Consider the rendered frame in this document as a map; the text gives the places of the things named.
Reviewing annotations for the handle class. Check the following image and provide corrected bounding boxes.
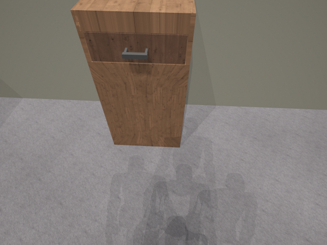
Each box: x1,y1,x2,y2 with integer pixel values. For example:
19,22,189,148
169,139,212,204
122,48,148,59

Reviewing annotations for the cabinet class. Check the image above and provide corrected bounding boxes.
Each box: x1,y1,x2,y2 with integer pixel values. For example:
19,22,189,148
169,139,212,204
71,0,196,148

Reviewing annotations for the drawer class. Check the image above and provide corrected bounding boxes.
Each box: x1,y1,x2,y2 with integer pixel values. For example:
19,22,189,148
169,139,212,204
83,31,188,64

